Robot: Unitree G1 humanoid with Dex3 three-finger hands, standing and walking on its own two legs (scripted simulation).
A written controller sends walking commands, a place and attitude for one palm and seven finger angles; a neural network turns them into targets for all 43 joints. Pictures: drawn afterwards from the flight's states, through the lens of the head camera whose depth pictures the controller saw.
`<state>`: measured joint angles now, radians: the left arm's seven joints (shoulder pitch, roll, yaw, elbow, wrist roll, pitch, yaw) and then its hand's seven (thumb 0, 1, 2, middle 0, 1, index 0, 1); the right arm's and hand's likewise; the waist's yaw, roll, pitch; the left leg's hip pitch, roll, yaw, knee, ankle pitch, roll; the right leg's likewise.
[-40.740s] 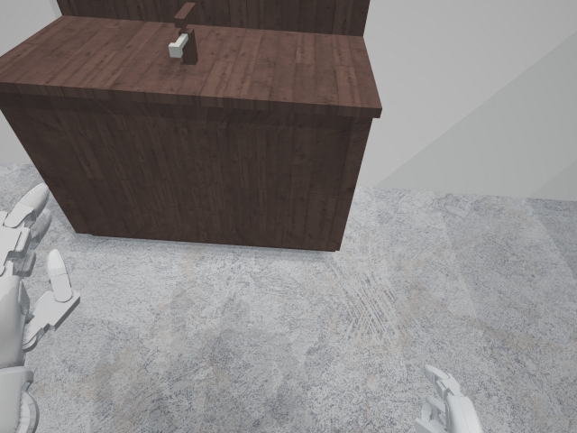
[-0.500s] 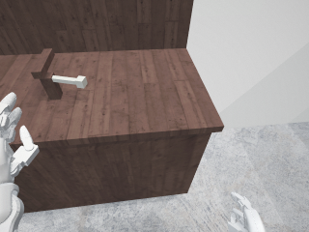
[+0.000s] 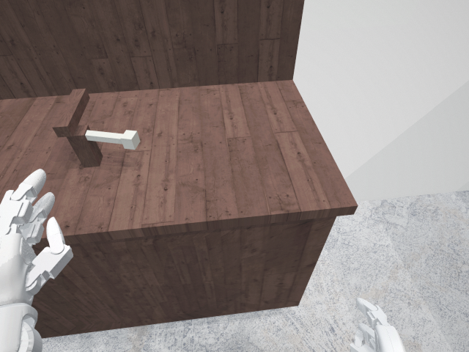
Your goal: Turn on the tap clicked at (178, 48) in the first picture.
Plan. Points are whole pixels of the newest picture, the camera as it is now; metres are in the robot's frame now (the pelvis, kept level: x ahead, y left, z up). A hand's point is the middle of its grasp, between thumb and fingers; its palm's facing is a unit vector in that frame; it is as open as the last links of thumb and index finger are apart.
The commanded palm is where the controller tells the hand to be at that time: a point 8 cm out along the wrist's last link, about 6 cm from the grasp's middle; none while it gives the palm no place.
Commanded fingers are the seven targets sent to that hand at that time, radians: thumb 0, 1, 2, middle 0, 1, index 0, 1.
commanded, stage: turn the palm inward beside the body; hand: left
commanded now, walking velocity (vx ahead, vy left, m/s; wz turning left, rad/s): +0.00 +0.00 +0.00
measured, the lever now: (130, 139) +0.47 +0.29 +0.10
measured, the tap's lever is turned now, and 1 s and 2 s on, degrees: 74 74 74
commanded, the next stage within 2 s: reach beside the lever's end, fingers flat in 1.26 s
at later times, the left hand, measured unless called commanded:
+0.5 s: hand (68, 274) +0.16 +0.23 +0.14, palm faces +0.44 -0.88 -0.16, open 7.4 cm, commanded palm +0.11 +0.28 +0.16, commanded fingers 0.00 0.90 0.90 -0.20 -0.30 -0.20 -0.30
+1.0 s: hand (88, 286) +0.15 +0.20 +0.14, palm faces +0.45 -0.88 -0.12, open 7.4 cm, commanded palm +0.10 +0.25 +0.16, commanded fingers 0.00 0.90 0.90 -0.20 -0.30 -0.20 -0.30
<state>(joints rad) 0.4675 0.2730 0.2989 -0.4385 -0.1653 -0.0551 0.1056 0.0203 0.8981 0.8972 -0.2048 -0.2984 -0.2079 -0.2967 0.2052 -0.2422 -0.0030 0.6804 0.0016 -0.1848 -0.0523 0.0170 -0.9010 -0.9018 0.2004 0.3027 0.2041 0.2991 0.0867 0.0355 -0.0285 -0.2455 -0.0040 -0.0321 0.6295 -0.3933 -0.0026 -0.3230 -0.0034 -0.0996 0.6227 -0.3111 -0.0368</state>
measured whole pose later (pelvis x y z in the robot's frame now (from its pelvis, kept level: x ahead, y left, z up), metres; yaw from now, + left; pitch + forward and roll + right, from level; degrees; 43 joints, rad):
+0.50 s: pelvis -0.02 +0.00 +0.00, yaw +0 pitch -1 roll +0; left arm 0.49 0.23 0.22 -0.48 -0.18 0.03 0.14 0.02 0.90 0.90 -0.20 -0.30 -0.20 -0.30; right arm 0.19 -0.22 0.04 0.66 0.01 -0.21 -0.07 0.02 -0.90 -0.90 0.20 0.30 0.21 0.30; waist 0.09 0.04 -0.03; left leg -0.25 -0.02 -0.03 0.63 -0.36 0.00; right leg -0.32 -0.01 -0.10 0.61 -0.27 -0.03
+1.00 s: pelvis -0.03 -0.02 +0.00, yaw +1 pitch -1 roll +0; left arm 0.53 0.21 0.21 -0.51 -0.24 0.08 0.15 0.02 0.90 0.90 -0.20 -0.30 -0.20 -0.30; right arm 0.20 -0.24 0.02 0.67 0.02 -0.24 -0.07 0.02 -0.90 -0.90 0.20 0.30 0.20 0.30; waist 0.08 0.07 -0.04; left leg -0.26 0.01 -0.06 0.64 -0.36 -0.03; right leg -0.32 0.01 -0.13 0.62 -0.28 -0.07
